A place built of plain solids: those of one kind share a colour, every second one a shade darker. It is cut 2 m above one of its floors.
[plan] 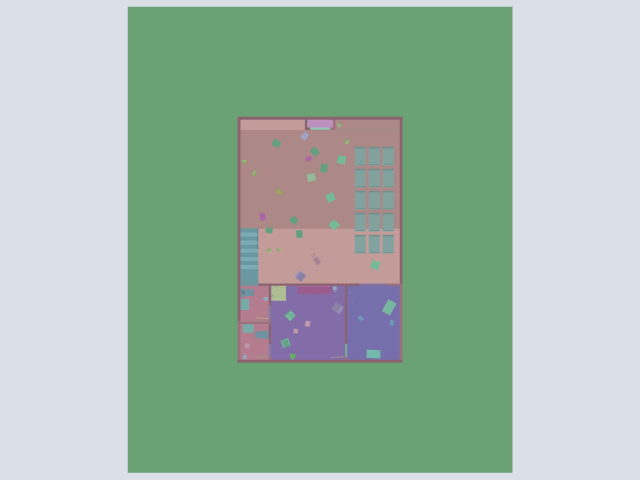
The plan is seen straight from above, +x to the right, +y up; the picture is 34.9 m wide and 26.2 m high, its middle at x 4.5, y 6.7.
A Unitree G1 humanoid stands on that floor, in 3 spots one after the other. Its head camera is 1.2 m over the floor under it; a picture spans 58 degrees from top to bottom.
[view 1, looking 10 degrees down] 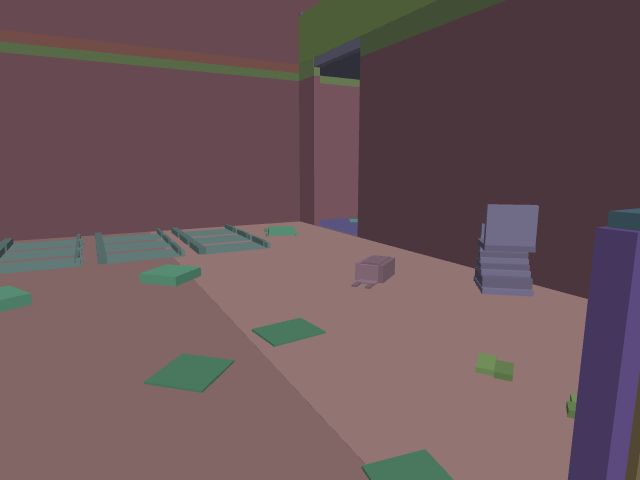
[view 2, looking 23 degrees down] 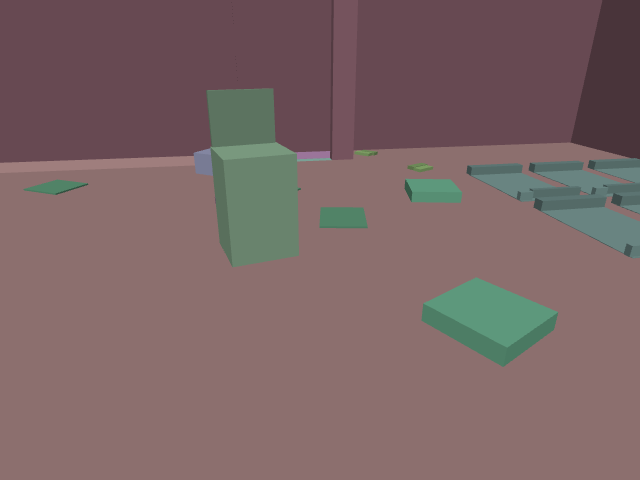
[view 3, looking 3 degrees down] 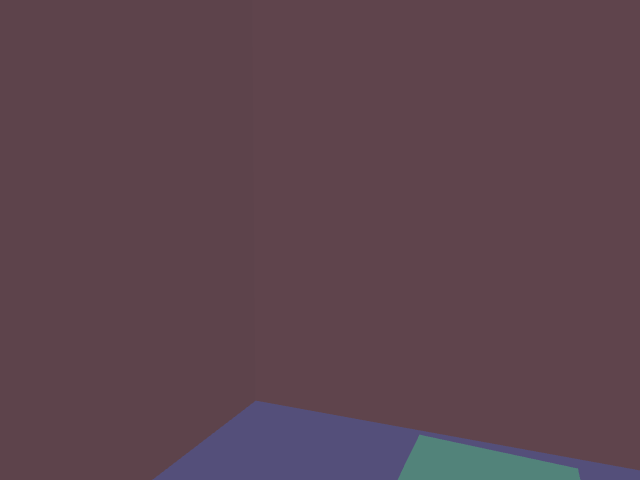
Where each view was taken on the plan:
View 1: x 0.65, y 8.22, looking -28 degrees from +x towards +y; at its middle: floor_prayer_hall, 6.91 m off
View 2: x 3.98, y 7.42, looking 80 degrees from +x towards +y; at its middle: floor_prayer_hall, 3.07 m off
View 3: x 7.42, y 2.58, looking -68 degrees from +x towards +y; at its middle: wall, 2.62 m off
